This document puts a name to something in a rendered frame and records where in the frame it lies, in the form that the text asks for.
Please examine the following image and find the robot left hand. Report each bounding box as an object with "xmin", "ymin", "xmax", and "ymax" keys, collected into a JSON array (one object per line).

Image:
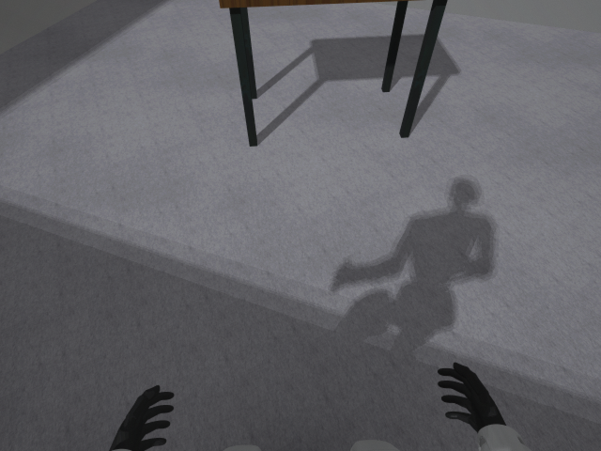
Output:
[{"xmin": 109, "ymin": 385, "xmax": 174, "ymax": 451}]

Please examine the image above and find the robot right forearm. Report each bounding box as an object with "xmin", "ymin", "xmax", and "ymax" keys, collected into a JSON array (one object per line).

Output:
[{"xmin": 477, "ymin": 424, "xmax": 531, "ymax": 451}]

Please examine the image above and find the table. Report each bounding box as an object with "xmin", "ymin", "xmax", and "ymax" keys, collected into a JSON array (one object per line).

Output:
[{"xmin": 219, "ymin": 0, "xmax": 447, "ymax": 147}]

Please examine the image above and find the robot right hand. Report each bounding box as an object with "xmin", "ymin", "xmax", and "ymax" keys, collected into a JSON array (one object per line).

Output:
[{"xmin": 438, "ymin": 363, "xmax": 506, "ymax": 433}]

